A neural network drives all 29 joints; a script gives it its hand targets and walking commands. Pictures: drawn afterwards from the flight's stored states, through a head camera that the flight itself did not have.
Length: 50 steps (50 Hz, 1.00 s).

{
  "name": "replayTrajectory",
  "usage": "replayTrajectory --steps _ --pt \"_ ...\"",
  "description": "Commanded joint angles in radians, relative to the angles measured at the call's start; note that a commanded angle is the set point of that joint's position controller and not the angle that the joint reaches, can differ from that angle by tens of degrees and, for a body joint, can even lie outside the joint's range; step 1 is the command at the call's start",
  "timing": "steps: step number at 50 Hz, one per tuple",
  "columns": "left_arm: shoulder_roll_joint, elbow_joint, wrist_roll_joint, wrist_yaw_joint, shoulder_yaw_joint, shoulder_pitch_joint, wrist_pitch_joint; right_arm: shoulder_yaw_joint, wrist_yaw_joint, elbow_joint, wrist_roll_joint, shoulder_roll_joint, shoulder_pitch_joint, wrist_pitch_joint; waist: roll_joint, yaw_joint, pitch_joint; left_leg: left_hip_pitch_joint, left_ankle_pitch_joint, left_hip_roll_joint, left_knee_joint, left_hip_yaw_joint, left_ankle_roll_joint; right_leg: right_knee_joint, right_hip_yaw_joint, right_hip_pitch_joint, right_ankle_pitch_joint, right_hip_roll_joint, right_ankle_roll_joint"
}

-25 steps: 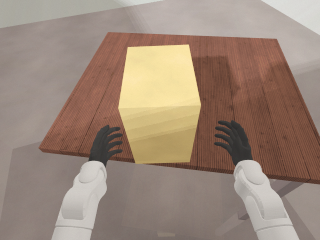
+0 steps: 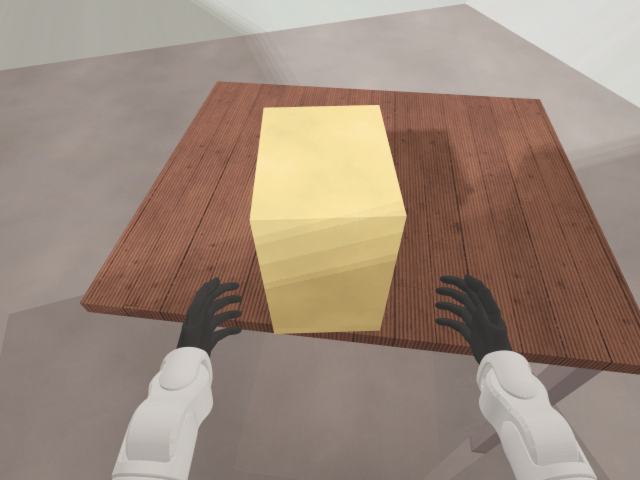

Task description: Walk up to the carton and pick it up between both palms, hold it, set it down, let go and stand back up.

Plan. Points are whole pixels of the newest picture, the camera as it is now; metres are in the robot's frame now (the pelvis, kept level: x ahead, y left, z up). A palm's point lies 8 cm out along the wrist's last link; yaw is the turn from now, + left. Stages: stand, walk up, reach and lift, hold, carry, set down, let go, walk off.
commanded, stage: set down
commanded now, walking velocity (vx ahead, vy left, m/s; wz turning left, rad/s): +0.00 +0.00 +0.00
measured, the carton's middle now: (324, 224) +0.45 +0.04 +0.06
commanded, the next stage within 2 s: let go in 1.02 s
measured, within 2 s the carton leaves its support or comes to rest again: neither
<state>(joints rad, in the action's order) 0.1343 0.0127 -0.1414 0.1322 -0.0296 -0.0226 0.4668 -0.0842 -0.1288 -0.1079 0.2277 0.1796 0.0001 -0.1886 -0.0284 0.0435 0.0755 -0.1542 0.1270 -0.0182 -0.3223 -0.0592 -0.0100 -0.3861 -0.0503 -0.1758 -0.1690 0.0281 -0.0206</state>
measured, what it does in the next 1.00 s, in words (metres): stands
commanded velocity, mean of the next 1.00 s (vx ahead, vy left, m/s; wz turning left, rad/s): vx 0.00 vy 0.00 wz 0.00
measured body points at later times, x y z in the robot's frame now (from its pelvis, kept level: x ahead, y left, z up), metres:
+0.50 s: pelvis +0.02 +0.01 +0.00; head +0.06 +0.02 +0.45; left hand +0.24 +0.21 -0.02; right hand +0.27 -0.17 -0.01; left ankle +0.03 +0.13 -0.75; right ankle +0.03 -0.10 -0.75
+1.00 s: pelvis +0.02 +0.01 +0.00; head +0.04 +0.02 +0.45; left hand +0.19 +0.22 -0.07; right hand +0.26 -0.17 -0.01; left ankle +0.03 +0.13 -0.75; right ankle +0.03 -0.10 -0.75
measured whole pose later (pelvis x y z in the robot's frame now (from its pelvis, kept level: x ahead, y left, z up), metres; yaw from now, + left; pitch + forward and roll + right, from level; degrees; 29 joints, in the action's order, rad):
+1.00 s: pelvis +0.02 +0.01 +0.00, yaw +2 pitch -6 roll -1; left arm 0.12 -0.22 0.03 0.06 -0.01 0.25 0.30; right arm -0.06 0.01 -0.28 0.07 0.17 0.16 0.05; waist -0.02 0.00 0.14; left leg -0.07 0.19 -0.02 -0.37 -0.02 -0.01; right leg -0.32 -0.01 -0.03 -0.19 0.03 -0.02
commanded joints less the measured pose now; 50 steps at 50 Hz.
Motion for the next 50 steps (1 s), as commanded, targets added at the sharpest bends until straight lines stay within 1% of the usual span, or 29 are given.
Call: replayTrajectory --steps 1,3,5,8,9,10,12,14,15,17,21,22,24,29,31,32,33,34,37,38,39,41,42,44,45,46,47,48,50 --pt "0.063 0.244 0.023 -0.005 0.039 -0.172 -0.054 0.042 0.002 0.237 -0.014 0.092 -0.163 0.067 0.01 0.006 -0.316 0.174 -0.087 0.017 0.028 -0.024 0.001 0.099 0.012 0.037 0.067 -0.011 0.015" --pt "0.069 0.26 0.015 0.002 0.027 -0.214 -0.049 0.059 0.005 0.244 -0.019 0.108 -0.212 0.062 0.027 0.001 -0.317 0.167 -0.064 0.013 0.031 -0.022 -0.005 0.101 0.019 0.008 0.026 -0.009 0.012" --pt "0.063 0.232 0.028 -0.001 0.025 -0.152 -0.03 0.048 0.009 0.214 -0.028 0.103 -0.151 0.05 0.014 0.001 -0.279 0.182 -0.049 0.015 0.029 -0.022 -0.003 0.11 0.02 0.003 0.023 -0.01 0.008" --pt "0.082 0.28 0.012 0.01 0.019 -0.197 -0.031 0.067 0.013 0.257 -0.03 0.118 -0.201 0.051 0.024 0.001 -0.316 0.166 -0.043 0.013 0.023 -0.022 -0.006 0.101 0.027 -0.013 0.009 -0.008 0.011" --pt "0.075 0.246 0.02 0.01 0.02 -0.135 -0.026 0.055 0.016 0.229 -0.034 0.109 -0.144 0.047 0.01 0.002 -0.291 0.171 -0.041 0.014 0.019 -0.022 -0.004 0.101 0.024 -0.008 0.02 -0.01 0.011" --pt "0.077 0.243 0.028 0.003 0.025 -0.092 -0.026 0.047 0.014 0.227 -0.038 0.102 -0.099 0.048 0.005 0.001 -0.292 0.18 -0.054 0.017 0.015 -0.023 -0.002 0.105 0.021 0.006 0.046 -0.012 0.014" --pt "0.086 0.293 0.019 0.006 0.025 -0.119 -0.042 0.063 0.018 0.26 -0.035 0.115 -0.123 0.063 0.024 0.001 -0.329 0.179 -0.089 0.012 0.009 -0.021 -0.01 0.095 0.028 0.007 0.069 -0.006 0.016" --pt "0.075 0.247 0.035 0.007 0.018 -0.061 -0.039 0.056 0.027 0.207 -0.047 0.122 -0.073 0.065 0.028 -0.005 -0.307 0.198 -0.113 0.012 -0.001 -0.018 -0.017 0.099 0.031 0.002 0.082 -0.004 0.01" --pt "0.073 0.25 0.038 0.0 0.021 -0.019 -0.045 0.053 0.028 0.206 -0.049 0.115 -0.027 0.073 0.021 -0.005 -0.304 0.21 -0.134 0.013 -0.005 -0.018 -0.017 0.102 0.03 0.01 0.108 -0.003 0.012" --pt "0.086 0.3 0.025 0.003 0.022 -0.052 -0.072 0.07 0.035 0.247 -0.049 0.13 -0.056 0.095 0.032 -0.005 -0.341 0.208 -0.158 0.01 -0.011 -0.015 -0.023 0.094 0.036 0.007 0.122 0.0 0.013" --pt "0.068 0.258 0.048 -0.01 0.024 0.068 -0.098 0.053 0.045 0.2 -0.065 0.118 0.07 0.113 0.017 -0.013 -0.304 0.226 -0.217 0.016 -0.018 -0.01 -0.027 0.105 0.032 0.042 0.195 0.002 0.015" --pt "0.072 0.291 0.045 -0.01 0.022 0.055 -0.114 0.061 0.047 0.223 -0.063 0.125 0.064 0.125 0.031 -0.015 -0.323 0.229 -0.241 0.015 -0.02 -0.007 -0.032 0.103 0.037 0.044 0.211 0.005 0.014" --pt "0.052 0.255 0.062 -0.009 0.015 0.102 -0.124 0.063 0.056 0.169 -0.07 0.127 0.104 0.133 0.042 -0.019 -0.289 0.245 -0.264 0.013 -0.024 -0.002 -0.042 0.112 0.04 0.028 0.2 0.009 0.006" --pt "0.056 0.242 0.083 -0.023 0.02 0.126 -0.154 0.072 0.064 0.155 -0.085 0.142 0.132 0.156 0.037 -0.027 -0.25 0.246 -0.28 0.019 -0.03 0.001 -0.049 0.129 0.044 0.032 0.215 0.011 0.003" --pt "0.038 0.188 0.107 -0.029 0.017 0.172 -0.147 0.066 0.067 0.084 -0.099 0.137 0.178 0.147 0.041 -0.035 -0.2 0.249 -0.275 0.02 -0.029 0.004 -0.052 0.139 0.044 0.033 0.203 0.012 -0.002" --pt "0.049 0.236 0.101 -0.029 0.028 0.184 -0.166 0.072 0.067 0.128 -0.089 0.132 0.199 0.163 0.033 -0.028 -0.221 0.25 -0.297 0.023 -0.034 0.002 -0.05 0.133 0.043 0.05 0.23 0.012 0.003" --pt "0.033 0.163 0.121 -0.035 0.015 0.181 -0.157 0.07 0.069 0.049 -0.108 0.147 0.189 0.153 0.05 -0.044 -0.182 0.242 -0.286 0.022 -0.034 0.005 -0.057 0.139 0.045 0.035 0.213 0.013 -0.002" --pt "0.037 0.202 0.122 -0.034 0.025 0.204 -0.173 0.077 0.073 0.074 -0.101 0.142 0.218 0.167 0.048 -0.033 -0.191 0.254 -0.305 0.022 -0.036 0.007 -0.059 0.137 0.05 0.04 0.217 0.015 -0.001" --pt "0.042 0.131 0.149 -0.044 0.029 0.208 -0.178 0.083 0.082 -0.002 -0.125 0.155 0.215 0.167 0.055 -0.044 -0.146 0.247 -0.281 0.026 -0.038 0.006 -0.06 0.146 0.053 0.031 0.186 0.016 -0.005" --pt "0.043 0.145 0.147 -0.043 0.034 0.21 -0.195 0.088 0.086 0.01 -0.121 0.154 0.22 0.179 0.05 -0.041 -0.148 0.241 -0.278 0.026 -0.039 0.006 -0.059 0.142 0.054 0.033 0.182 0.016 -0.003" --pt "0.032 0.06 0.166 -0.049 0.027 0.217 -0.188 0.083 0.09 -0.075 -0.14 0.157 0.221 0.168 0.055 -0.052 -0.102 0.234 -0.252 0.026 -0.036 0.007 -0.06 0.149 0.053 0.023 0.155 0.013 -0.007" --pt "0.058 0.085 0.157 -0.05 0.039 0.17 -0.213 0.102 0.092 -0.054 -0.145 0.156 0.19 0.179 0.054 -0.049 -0.119 0.216 -0.213 0.029 -0.031 0.002 -0.053 0.146 0.051 0.024 0.129 0.008 -0.003" --pt "0.043 0.019 0.171 -0.051 0.033 0.18 -0.209 0.099 0.096 -0.129 -0.157 0.156 0.197 0.169 0.063 -0.057 -0.079 0.209 -0.189 0.028 -0.029 0.003 -0.056 0.149 0.052 0.011 0.095 0.008 -0.008" --pt "0.063 0.067 0.163 -0.049 0.047 0.163 -0.235 0.114 0.098 -0.101 -0.154 0.152 0.198 0.186 0.071 -0.056 -0.11 0.214 -0.191 0.03 -0.03 0.001 -0.053 0.144 0.053 0.025 0.105 0.006 -0.004" --pt "0.047 -0.03 0.183 -0.055 0.034 0.165 -0.222 0.111 0.099 -0.202 -0.174 0.159 0.192 0.171 0.088 -0.071 -0.058 0.207 -0.168 0.029 -0.028 0.002 -0.057 0.152 0.053 0.0 0.072 0.004 -0.007" --pt "0.064 -0.023 0.185 -0.061 0.054 0.18 -0.223 0.107 0.098 -0.196 -0.171 0.142 0.213 0.174 0.081 -0.059 -0.065 0.22 -0.161 0.03 -0.024 -0.001 -0.051 0.154 0.054 0.015 0.076 0.001 -0.006" --pt "0.066 -0.002 0.179 -0.062 0.055 0.163 -0.235 0.117 0.097 -0.18 -0.169 0.147 0.201 0.183 0.085 -0.064 -0.074 0.216 -0.152 0.029 -0.023 -0.001 -0.052 0.151 0.056 0.017 0.068 0.001 -0.004" --pt "0.055 -0.043 0.186 -0.064 0.046 0.162 -0.23 0.118 0.098 -0.232 -0.179 0.154 0.197 0.177 0.1 -0.073 -0.047 0.218 -0.14 0.027 -0.02 0.002 -0.056 0.155 0.059 -0.001 0.044 0.001 -0.007" --pt "0.063 -0.049 0.183 -0.066 0.053 0.151 -0.233 0.124 0.098 -0.234 -0.184 0.145 0.188 0.178 0.096 -0.072 -0.038 0.212 -0.11 0.026 -0.012 -0.001 -0.052 0.158 0.062 0.0 0.014 -0.001 -0.008"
